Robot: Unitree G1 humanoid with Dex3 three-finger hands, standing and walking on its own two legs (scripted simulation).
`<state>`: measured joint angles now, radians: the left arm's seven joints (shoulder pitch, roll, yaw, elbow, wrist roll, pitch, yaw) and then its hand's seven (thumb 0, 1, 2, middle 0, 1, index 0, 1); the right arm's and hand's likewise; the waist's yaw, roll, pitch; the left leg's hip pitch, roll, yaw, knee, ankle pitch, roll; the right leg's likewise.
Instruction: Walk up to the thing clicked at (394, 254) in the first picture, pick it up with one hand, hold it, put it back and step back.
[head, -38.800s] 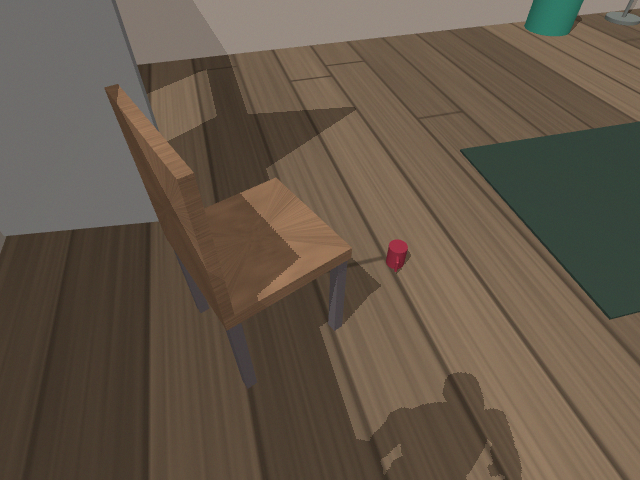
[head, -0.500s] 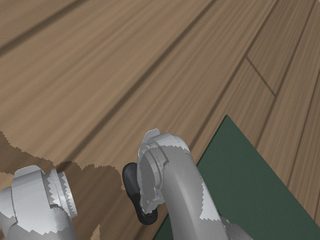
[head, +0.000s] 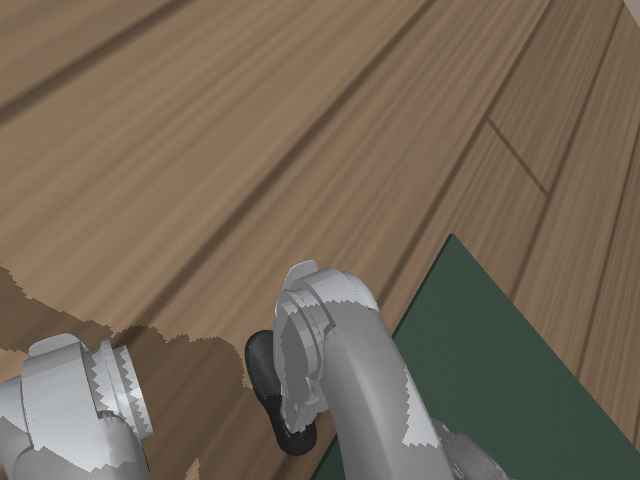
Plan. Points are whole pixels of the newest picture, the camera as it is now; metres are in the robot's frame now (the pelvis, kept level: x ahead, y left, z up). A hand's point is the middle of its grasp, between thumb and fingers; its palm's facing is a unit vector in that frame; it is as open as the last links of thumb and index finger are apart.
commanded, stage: close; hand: left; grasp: from above
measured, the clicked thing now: out of the picture +0.45 +0.37 -0.26
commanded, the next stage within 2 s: settle in 1.04 s
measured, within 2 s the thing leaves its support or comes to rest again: leaves its support in 1.56 s
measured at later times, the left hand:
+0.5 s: hand out of the picture +0.44 +0.36 -0.22, palm faces -0.46 -0.13 -0.88, open 10.9 cm
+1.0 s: hand out of the picture +0.44 +0.36 -0.22, palm faces -0.45 -0.12 -0.89, open 10.7 cm
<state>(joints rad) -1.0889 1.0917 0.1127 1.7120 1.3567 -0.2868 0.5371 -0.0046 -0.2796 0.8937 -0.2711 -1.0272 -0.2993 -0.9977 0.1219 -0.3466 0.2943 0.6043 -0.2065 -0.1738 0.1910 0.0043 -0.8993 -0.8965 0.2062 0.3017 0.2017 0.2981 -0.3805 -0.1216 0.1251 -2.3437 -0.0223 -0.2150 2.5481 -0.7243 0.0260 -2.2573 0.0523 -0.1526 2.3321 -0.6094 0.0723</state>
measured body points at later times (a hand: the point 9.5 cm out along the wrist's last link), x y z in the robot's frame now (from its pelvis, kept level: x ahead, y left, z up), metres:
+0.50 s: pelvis +0.00 +0.00 +0.00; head +0.26 +0.14 +0.34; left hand +0.46 +0.36 -0.17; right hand +0.06 -0.27 -0.05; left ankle +0.06 +0.11 -0.27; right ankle +0.13 -0.12 -0.27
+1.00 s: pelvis +0.00 +0.00 +0.00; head +0.26 +0.13 +0.34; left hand +0.46 +0.37 -0.17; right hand +0.06 -0.26 -0.05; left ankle +0.06 +0.11 -0.27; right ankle +0.13 -0.12 -0.27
